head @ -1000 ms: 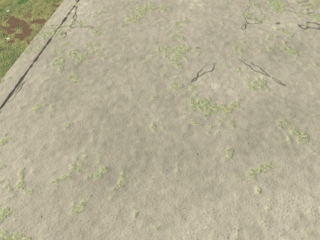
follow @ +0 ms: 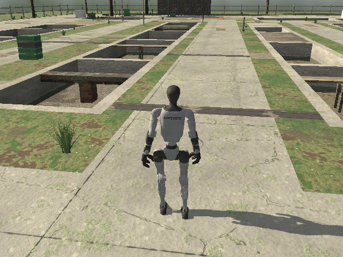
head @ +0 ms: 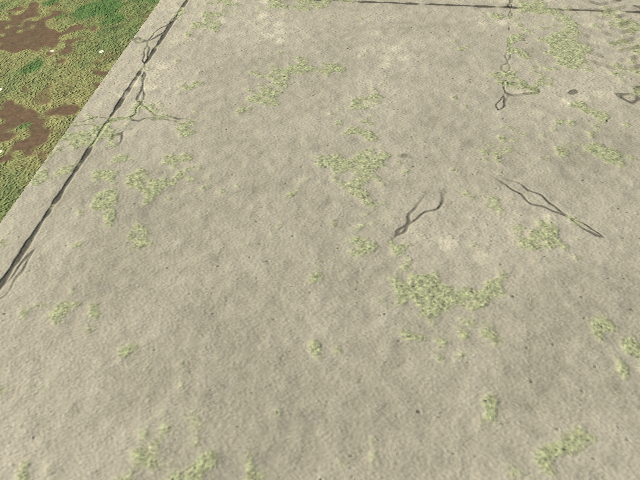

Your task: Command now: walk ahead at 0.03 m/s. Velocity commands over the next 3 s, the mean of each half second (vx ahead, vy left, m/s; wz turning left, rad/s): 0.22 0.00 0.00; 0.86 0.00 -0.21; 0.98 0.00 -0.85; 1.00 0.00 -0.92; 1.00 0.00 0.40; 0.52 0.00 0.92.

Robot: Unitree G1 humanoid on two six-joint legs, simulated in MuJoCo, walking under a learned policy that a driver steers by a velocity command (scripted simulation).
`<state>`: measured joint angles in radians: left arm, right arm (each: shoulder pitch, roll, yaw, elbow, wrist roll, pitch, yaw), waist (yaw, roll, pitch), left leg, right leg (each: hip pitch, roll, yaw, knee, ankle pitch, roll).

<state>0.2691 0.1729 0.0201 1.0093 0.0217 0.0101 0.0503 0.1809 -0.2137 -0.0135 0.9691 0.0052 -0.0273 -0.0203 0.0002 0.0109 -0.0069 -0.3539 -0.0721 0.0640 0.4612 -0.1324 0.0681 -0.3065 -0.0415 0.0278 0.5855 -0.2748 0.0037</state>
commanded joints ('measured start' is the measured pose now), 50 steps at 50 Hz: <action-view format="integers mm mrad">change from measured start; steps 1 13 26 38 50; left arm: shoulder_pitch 84 159 173 -4 -373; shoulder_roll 111 95 189 74 105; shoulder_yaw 24 31 75 24 33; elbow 16 55 -24 -189 -365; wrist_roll -6 -25 -54 -58 -68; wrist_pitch -20 -55 -111 -134 -135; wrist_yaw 1 -3 -36 -66 -144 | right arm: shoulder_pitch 14 72 -144 126 327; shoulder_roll -91 -78 -49 -67 -180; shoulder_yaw -24 -26 -26 -17 -18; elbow -36 44 -65 24 27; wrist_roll -4 2 33 -18 -33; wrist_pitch -2 -3 -99 -96 -100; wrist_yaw -17 -12 60 67 -23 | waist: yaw -14 10 31 15 -33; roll -165 -14 -155 76 62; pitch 103 -21 117 73 111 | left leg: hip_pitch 78 129 -135 230 429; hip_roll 85 73 111 314 267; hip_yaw -104 -82 36 -356 162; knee -97 -26 186 -283 -277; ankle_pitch -250 -261 -130 -346 908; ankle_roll -20 28 -18 114 -97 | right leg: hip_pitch -151 26 122 -636 -360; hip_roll -39 13 -195 -152 96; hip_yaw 69 0 145 59 -195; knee -287 -184 -456 769 90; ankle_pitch -335 -170 -216 156 469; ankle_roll -79 -63 -175 -121 -161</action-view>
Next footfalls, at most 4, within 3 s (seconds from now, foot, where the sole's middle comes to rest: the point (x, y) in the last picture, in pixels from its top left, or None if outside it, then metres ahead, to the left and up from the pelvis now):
0.62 left None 0.25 0.18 -0.77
1.08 right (345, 398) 0.72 0.00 -0.77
1.50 left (316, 258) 1.14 0.07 -0.77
1.98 right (486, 228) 1.23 -0.41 -0.77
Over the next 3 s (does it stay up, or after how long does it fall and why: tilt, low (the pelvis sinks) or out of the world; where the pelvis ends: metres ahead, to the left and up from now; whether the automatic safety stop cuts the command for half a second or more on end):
stays up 1.68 -0.85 -0.01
